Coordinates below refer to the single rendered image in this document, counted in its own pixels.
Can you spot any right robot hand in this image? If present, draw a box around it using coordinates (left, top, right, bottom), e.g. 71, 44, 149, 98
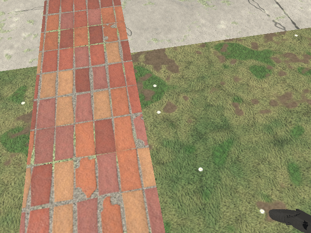
269, 209, 311, 233

